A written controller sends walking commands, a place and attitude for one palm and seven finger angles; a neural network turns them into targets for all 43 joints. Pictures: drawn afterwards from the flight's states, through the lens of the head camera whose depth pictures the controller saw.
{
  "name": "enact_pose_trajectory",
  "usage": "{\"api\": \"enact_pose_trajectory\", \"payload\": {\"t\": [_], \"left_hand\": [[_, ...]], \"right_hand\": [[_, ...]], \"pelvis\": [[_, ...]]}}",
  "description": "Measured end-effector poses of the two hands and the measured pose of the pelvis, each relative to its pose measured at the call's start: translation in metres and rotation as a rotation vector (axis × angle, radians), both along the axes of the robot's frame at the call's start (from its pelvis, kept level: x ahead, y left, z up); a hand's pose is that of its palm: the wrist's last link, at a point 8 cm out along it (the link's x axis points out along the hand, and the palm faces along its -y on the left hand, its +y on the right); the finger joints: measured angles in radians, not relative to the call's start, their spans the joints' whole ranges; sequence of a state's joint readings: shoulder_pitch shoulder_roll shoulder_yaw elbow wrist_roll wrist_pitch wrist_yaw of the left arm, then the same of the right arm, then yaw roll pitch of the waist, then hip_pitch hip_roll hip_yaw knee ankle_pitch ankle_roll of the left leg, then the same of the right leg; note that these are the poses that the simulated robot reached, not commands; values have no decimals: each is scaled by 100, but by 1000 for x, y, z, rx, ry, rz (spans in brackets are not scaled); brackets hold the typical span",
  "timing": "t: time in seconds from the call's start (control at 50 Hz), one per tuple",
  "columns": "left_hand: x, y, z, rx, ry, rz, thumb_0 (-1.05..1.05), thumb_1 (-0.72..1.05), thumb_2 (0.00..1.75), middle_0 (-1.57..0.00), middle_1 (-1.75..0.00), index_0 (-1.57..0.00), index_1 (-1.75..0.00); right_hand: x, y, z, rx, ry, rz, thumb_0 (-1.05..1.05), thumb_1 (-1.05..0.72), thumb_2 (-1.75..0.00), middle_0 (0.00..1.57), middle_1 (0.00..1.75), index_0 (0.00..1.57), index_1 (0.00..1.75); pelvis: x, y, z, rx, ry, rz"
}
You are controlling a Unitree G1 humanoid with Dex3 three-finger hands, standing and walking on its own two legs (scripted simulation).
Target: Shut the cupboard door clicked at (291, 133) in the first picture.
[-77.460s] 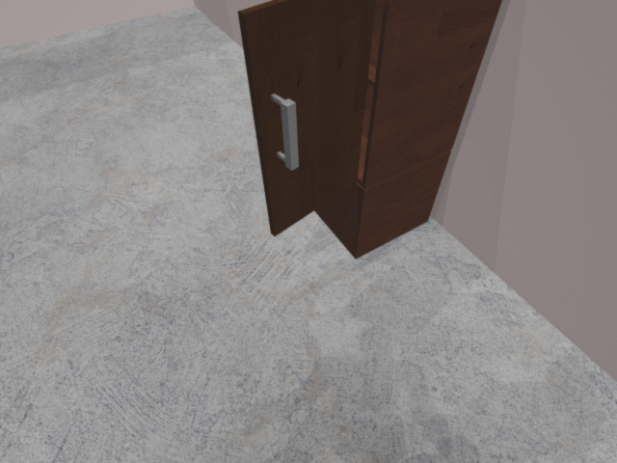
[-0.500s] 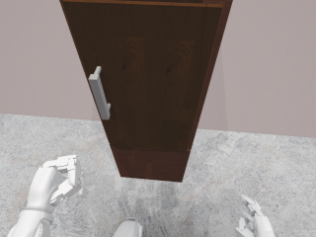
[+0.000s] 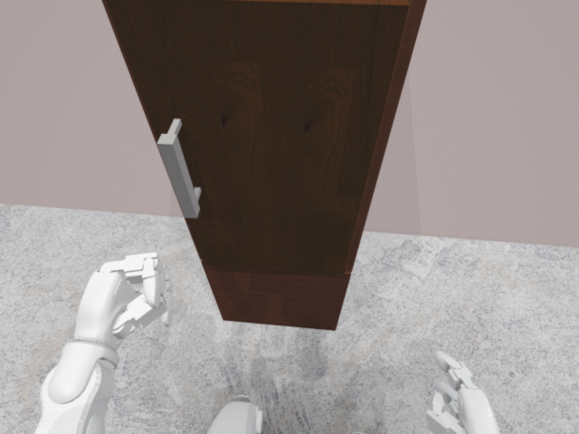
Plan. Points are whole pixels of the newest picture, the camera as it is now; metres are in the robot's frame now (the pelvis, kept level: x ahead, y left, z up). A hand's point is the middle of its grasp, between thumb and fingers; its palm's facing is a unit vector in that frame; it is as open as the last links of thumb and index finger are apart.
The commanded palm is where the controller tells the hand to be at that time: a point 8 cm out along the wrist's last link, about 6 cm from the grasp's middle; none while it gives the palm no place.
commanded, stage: bring the fist close to the handle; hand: left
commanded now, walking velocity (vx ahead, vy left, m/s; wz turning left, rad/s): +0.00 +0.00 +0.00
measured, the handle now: (184, 171) +0.49 +0.21 +0.08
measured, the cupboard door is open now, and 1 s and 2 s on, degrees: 2 2 0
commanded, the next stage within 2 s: push the door shut along its arc in 1.10 s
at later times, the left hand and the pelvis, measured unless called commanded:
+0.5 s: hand (190, 242) +0.35 +0.16 +0.08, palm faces -0.03 -1.00 -0.03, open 3.1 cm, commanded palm +0.34 +0.22 +0.08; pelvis +0.00 +0.00 +0.01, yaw -1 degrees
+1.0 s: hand (192, 221) +0.39 +0.17 +0.07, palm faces -0.01 -1.00 -0.01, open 3.1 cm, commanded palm +0.36 +0.22 +0.08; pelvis +0.01 +0.00 +0.01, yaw -2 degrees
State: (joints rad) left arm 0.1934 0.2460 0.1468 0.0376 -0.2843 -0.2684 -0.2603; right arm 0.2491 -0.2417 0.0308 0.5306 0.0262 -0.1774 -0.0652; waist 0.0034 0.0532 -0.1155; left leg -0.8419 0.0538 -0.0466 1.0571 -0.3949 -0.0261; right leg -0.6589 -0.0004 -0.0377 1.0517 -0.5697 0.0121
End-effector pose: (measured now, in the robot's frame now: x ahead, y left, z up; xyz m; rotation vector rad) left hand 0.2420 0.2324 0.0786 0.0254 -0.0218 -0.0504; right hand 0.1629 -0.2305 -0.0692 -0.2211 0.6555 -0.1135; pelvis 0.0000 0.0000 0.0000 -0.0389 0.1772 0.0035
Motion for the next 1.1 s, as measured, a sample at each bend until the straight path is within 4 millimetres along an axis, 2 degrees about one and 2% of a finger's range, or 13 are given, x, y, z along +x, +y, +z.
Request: {"api": "enact_pose_trajectory", "payload": {"t": [0.2, 0.46, 0.76, 0.82, 0.94, 1.1], "left_hand": [[31, 1, 0, 0, 3, 23, 1, 90, 89, -130, -150, -130, -150], [79, -14, 2, -2, -2, 11, 1, 90, 89, -130, -150, -130, -150], [134, -18, 0, -2, 14, 27, 1, 90, 89, -130, -150, -130, -150], [137, -18, 1, -6, 12, 29, 1, 90, 89, -130, -150, -130, -150], [129, -12, -2, -9, 13, 34, 1, 90, 89, -130, -150, -130, -150], [120, -9, -1, -10, -14, 32, 1, 90, 90, -130, -150, -130, -150]], "right_hand": [[-18, -9, -3, -6, 65, -34, 2, -90, -90, 21, 30, 20, 30], [-35, -18, -11, -9, 148, -77, 2, -91, -90, 21, 30, 20, 30], [-66, -28, -25, -9, 284, -125, 2, -91, -90, 21, 30, 20, 30], [-72, -30, -25, -5, 305, -144, 2, -91, -90, 21, 30, 20, 30], [-78, -32, -24, 2, 329, -159, 2, -91, -90, 21, 29, 20, 30], [-68, -31, -23, -9, 309, -147, 2, -91, -90, 20, 29, 20, 30]], "pelvis": [[1, 0, 5, 8, 2, -9], [1, -1, 7, 15, 15, -20], [3, -4, 5, 18, 49, -29], [5, -4, 6, 21, 54, -37], [8, -3, 8, 24, 52, -42], [7, -2, 8, 16, 47, -33]]}}
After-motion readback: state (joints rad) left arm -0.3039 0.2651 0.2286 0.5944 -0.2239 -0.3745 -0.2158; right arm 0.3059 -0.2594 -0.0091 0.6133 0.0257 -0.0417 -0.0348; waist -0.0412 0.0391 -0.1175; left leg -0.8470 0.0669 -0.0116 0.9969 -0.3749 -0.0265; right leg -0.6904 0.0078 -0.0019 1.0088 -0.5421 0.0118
